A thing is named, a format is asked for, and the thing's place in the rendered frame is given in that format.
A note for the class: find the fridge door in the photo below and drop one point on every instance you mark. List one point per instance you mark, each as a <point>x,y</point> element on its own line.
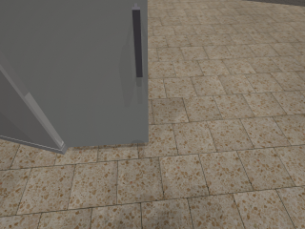
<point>77,60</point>

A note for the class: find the handle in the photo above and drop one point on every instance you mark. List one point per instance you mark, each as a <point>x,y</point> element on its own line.
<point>136,23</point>

